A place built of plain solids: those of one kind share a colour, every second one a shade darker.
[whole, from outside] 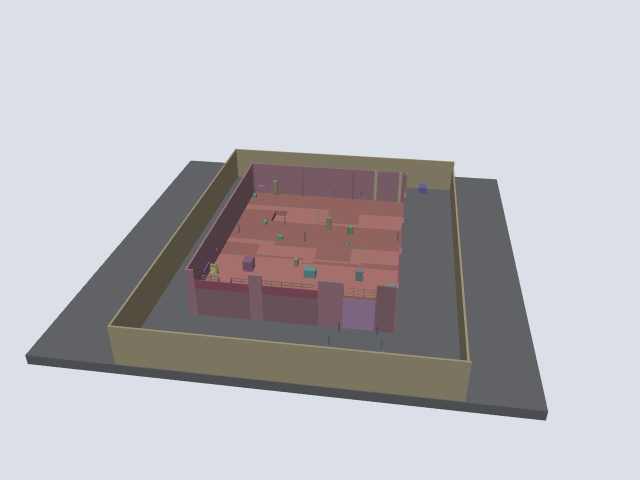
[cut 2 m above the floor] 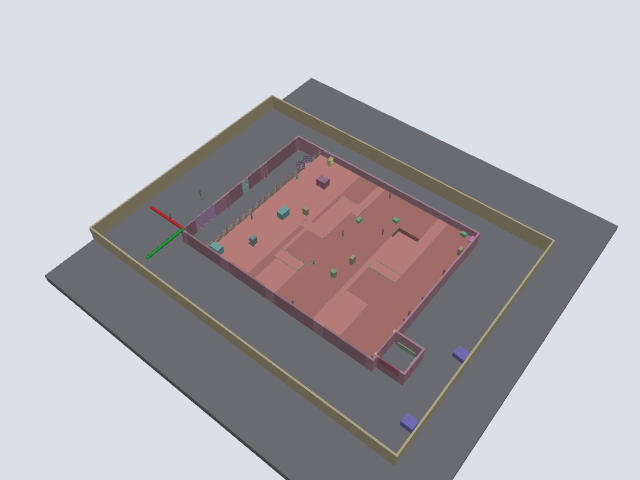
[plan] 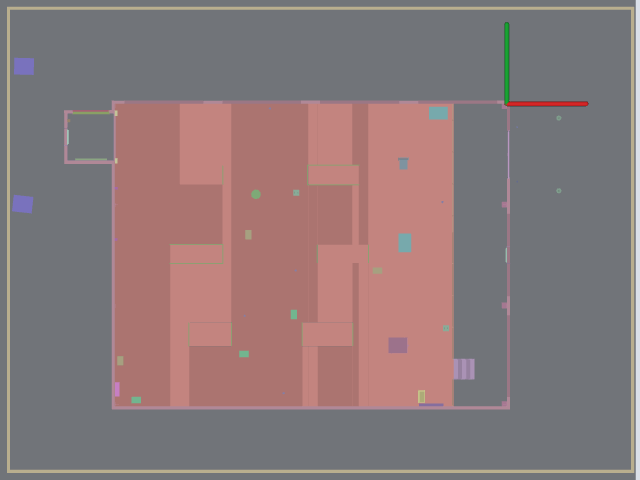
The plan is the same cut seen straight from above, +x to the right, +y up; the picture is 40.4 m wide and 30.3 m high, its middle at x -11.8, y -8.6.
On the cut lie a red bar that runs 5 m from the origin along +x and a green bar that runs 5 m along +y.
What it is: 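A works' hall with framed pits and covers in a raised floor; one tall room; a strip of floor behind the doors, a deck 1.04 m over it that fills the rest, and in the deck 6 framed panels of which 3 move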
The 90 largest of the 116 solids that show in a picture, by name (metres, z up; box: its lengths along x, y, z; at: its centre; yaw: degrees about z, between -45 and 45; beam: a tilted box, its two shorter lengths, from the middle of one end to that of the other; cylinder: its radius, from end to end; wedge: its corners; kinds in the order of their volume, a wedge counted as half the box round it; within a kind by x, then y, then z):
{
 "raised_floor_bank_1": {"box": [3.5, 19.1, 1.09], "at": [-23.0, -9.55, 0.49]},
 "raised_floor_bank_2": {"box": [0.6, 9.05, 1.09], "at": [-20.95, -14.57, 0.49]},
 "raised_floor_bank_3": {"box": [0.6, 8.9, 1.09], "at": [-20.95, -4.45, 0.49]},
 "raised_floor_bank_4": {"box": [0.6, 9.05, 1.09], "at": [-20.35, -14.57, 0.49]},
 "raised_floor_bank_5": {"box": [0.6, 3.8, 1.09], "at": [-20.35, -7.0, 0.49]},
 "raised_floor_bank_6": {"box": [0.6, 3.9, 1.09], "at": [-20.35, -1.95, 0.49]},
 "raised_floor_bank_7": {"box": [3.3, 1.15, 1.09], "at": [-19.6, -9.47, 0.49]},
 "raised_floor_bank_8": {"box": [2.7, 1.2, 1.09], "at": [-19.3, -4.5, 0.49]},
 "raised_floor_bank_9": {"box": [2.1, 3.8, 1.09], "at": [-19.0, -17.2, 0.49]},
 "raised_floor_bank_10": {"box": [2.1, 3.75, 1.09], "at": [-19.0, -11.93, 0.49]},
 "raised_floor_bank_11": {"box": [2.1, 3.8, 1.09], "at": [-19.0, -7.0, 0.49]},
 "raised_floor_bank_12": {"box": [2.1, 3.9, 1.09], "at": [-19.0, -1.95, 0.49]},
 "raised_floor_bank_13": {"box": [2.65, 1.5, 0.48], "at": [-18.73, -14.55, 0.19]},
 "raised_floor_bank_14": {"box": [0.55, 3.8, 1.09], "at": [-17.68, -17.2, 0.49]},
 "raised_floor_bank_15": {"box": [0.55, 13.8, 1.09], "at": [-17.68, -6.9, 0.49]},
 "raised_floor_bank_16": {"box": [4.5, 19.1, 1.09], "at": [-15.15, -9.55, 0.49]},
 "raised_floor_bank_17": {"box": [0.02, 13.8, 1.09], "at": [-12.9, -6.9, 0.49]},
 "raised_floor_bank_18": {"box": [0.35, 3.8, 1.09], "at": [-12.72, -17.2, 0.49]},
 "raised_floor_bank_19": {"box": [0.35, 13.8, 1.09], "at": [-12.72, -6.9, 0.49]},
 "raised_floor_bank_20": {"box": [0.6, 3.8, 1.09], "at": [-12.25, -17.2, 0.49]},
 "raised_floor_bank_21": {"box": [0.6, 8.7, 1.09], "at": [-12.25, -9.45, 0.49]},
 "raised_floor_bank_22": {"box": [0.6, 3.9, 1.09], "at": [-12.25, -1.95, 0.49]},
 "raised_floor_bank_23": {"box": [3.15, 1.5, 1.09], "at": [-11.32, -14.55, 0.49]},
 "raised_floor_bank_24": {"box": [3.2, 1.2, 1.09], "at": [-10.95, -4.5, 0.49]},
 "raised_floor_bank_25": {"box": [2.2, 3.8, 1.09], "at": [-10.85, -17.2, 0.49]},
 "raised_floor_bank_26": {"box": [2.2, 3.75, 1.09], "at": [-10.85, -11.93, 0.49]},
 "raised_floor_bank_27": {"box": [2.2, 3.8, 1.09], "at": [-10.85, -7.0, 0.49]},
 "raised_floor_bank_28": {"box": [2.2, 3.9, 1.09], "at": [-10.85, -1.95, 0.49]},
 "raised_floor_bank_29": {"box": [3.2, 1.15, 1.09], "at": [-10.35, -9.47, 0.49]},
 "raised_floor_bank_30": {"box": [0.4, 9.05, 1.09], "at": [-9.55, -14.57, 0.49]},
 "raised_floor_bank_31": {"box": [0.4, 3.8, 1.09], "at": [-9.55, -7.0, 0.49]},
 "raised_floor_bank_32": {"box": [0.4, 3.9, 1.09], "at": [-9.55, -1.95, 0.49]},
 "raised_floor_bank_33": {"box": [0.6, 9.05, 1.09], "at": [-9.05, -14.57, 0.49]},
 "raised_floor_bank_34": {"box": [0.6, 8.9, 1.09], "at": [-9.05, -4.45, 0.49]},
 "raised_floor_bank_35": {"box": [5.4, 19.1, 1.09], "at": [-6.05, -9.55, 0.49]},
 "yard_bound_1": {"box": [0.2, 29.43, 4.09], "at": [-31.46, -8.58, 1.99]},
 "yard_bound_2": {"box": [39.6, 0.2, 4.09], "at": [-11.76, -23.2, 1.99]},
 "yard_bound_3": {"box": [39.6, 0.2, 3.39], "at": [-11.76, 6.03, 1.64]},
 "yard_bound_4": {"box": [0.2, 29.43, 4.09], "at": [7.94, -8.58, 1.99]},
 "wall_1": {"box": [0.2, 3.4, 2.45], "at": [-27.85, -2.1, 1.18]},
 "wall_2": {"box": [0.56, 0.2, 2.45], "at": [-27.68, -0.5, 1.18]},
 "wall_3": {"box": [3.2, 0.2, 2.45], "at": [-26.35, -3.7, 1.18]},
 "wall_4": {"box": [2.31, 0.2, 1.15], "at": [-26.25, -0.5, 0.53]},
 "wall_5": {"box": [0.2, 15.7, 5.05], "at": [-24.85, -11.45, 2.48]},
 "wall_6": {"box": [0.2, 0.8, 5.05], "at": [-24.85, -0.2, 2.48]},
 "wall_7": {"box": [0.06, 3.0, 2.45], "at": [-24.78, -2.1, 1.18]},
 "wall_8": {"box": [0.06, 3.12, 5.05], "at": [-24.72, -2.1, 2.48]},
 "wall_9": {"box": [0.81, 0.2, 5.05], "at": [-24.55, 0.1, 2.48]},
 "wall_10": {"box": [5.01, 0.2, 3.1], "at": [-21.65, 0.1, 1.5]},
 "wall_11": {"box": [1.21, 0.2, 5.05], "at": [-18.55, 0.1, 2.48]},
 "wall_12": {"box": [4.96, 0.2, 3.1], "at": [-15.47, 0.1, 1.5]},
 "wall_13": {"box": [1.21, 0.2, 5.05], "at": [-12.4, 0.1, 2.48]},
 "wall_14": {"box": [25.15, 0.2, 5.05], "at": [-12.38, -19.2, 2.48]},
 "wall_15": {"box": [5.01, 0.2, 3.1], "at": [-9.3, 0.1, 1.5]},
 "wall_16": {"box": [1.21, 0.2, 5.05], "at": [-6.2, 0.1, 2.48]},
 "wall_17": {"box": [5.01, 0.2, 3.1], "at": [-3.1, 0.1, 1.5]},
 "wall_18": {"box": [0.81, 0.2, 5.05], "at": [-0.2, 0.1, 2.48]},
 "wall_19": {"box": [0.2, 0.81, 5.05], "at": [0.1, -18.9, 2.48]},
 "wall_20": {"box": [0.2, 5.16, 3.1], "at": [0.1, -15.93, 1.5]},
 "wall_21": {"box": [0.2, 1.21, 5.05], "at": [0.1, -12.75, 2.48]},
 "wall_22": {"box": [0.2, 5.21, 3.1], "at": [0.1, -9.55, 1.5]},
 "wall_23": {"box": [0.2, 2.26, 5.05], "at": [0.1, -5.83, 2.48]},
 "wall_24": {"box": [0.2, 1.91, 5.05], "at": [0.1, -0.75, 2.48]},
 "door_landing_1": {"box": [0.56, 1.32, 0.92], "at": [-3.37, -16.75, 0.41]},
 "door_landing_2": {"box": [0.78, 1.32, 0.74], "at": [-3.22, -16.75, 0.32]},
 "door_landing_3": {"box": [0.78, 1.32, 0.57], "at": [-2.96, -16.75, 0.23]},
 "door_landing_4": {"box": [0.78, 1.32, 0.4], "at": [-2.7, -16.75, 0.15]},
 "door_landing_5": {"box": [0.78, 1.32, 0.22], "at": [-2.44, -16.75, 0.06]},
 "beyond_pallets_1": {"box": [1.25, 1.05, 0.67], "at": [-30.57, -6.33, 0.33], "yaw": -6.2},
 "beyond_pallets_2": {"box": [1.25, 1.06, 0.8], "at": [-30.48, 2.36, 0.39], "yaw": -1.2},
 "crate_1": {"box": [0.8, 1.2, 0.9], "at": [-6.44, -8.78, 1.49]},
 "crate_2": {"box": [1.2, 0.8, 0.9], "at": [-4.33, -0.59, 1.49]},
 "ibc_1": {"box": [1.16, 0.95, 1.21], "at": [-6.88, -15.26, 1.6]},
 "tote_stack_1": {"box": [0.28, 0.48, 1.91], "at": [-24.41, -16.22, 1.95]},
 "tote_stack_2": {"box": [0.38, 0.58, 1.97], "at": [-24.41, -16.22, 1.98]},
 "tote_stack_3": {"box": [0.4, 0.6, 1.6], "at": [-16.32, -8.27, 1.84]},
 "tote_stack_4": {"box": [0.6, 0.4, 0.88], "at": [-8.17, -10.53, 1.48]},
 "window_pane_1": {"box": [2.3, 0.1, 0.96], "at": [-26.25, -0.45, 1.57]},
 "window_pane_2": {"box": [0.1, 5.15, 0.91], "at": [0.15, -15.93, 3.49]},
 "window_pane_3": {"box": [0.1, 5.2, 0.91], "at": [0.15, -9.55, 3.49]},
 "roller_shutter_1": {"box": [0.06, 2.86, 3.35], "at": [0.12, -3.2, 1.62]},
 "pier_1": {"box": [0.17, 0.34, 5.05], "at": [-24.66, -3.6, 2.48]},
 "pier_2": {"box": [0.17, 0.34, 5.05], "at": [-24.66, -0.6, 2.48]},
 "wheelie_bin_1": {"box": [0.51, 0.62, 1.12], "at": [-6.53, -3.85, 1.55]},
 "carton_1": {"box": [0.6, 0.4, 0.4], "at": [-23.41, -18.7, 1.24]},
 "carton_2": {"box": [0.6, 0.4, 0.4], "at": [-16.6, -15.79, 1.24]},
 "carton_3": {"box": [0.4, 0.6, 0.4], "at": [-13.45, -13.31, 1.24]},
 "drum_1": {"cylinder": 0.3, "from": [-15.84, -5.71, 1.04], "to": [-15.84, -5.71, 1.91]},
 "radiator_1": {"box": [2.0, 0.1, 0.6], "at": [-26.25, -3.51, 0.45]},
 "coat_hooks_1": {"box": [1.55, 0.17, 0.38], "at": [-4.77, -19.01, 2.13]}
}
